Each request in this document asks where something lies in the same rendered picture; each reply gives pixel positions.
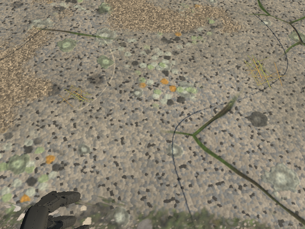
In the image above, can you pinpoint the robot left hand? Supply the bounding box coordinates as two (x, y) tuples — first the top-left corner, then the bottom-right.
(20, 191), (90, 229)

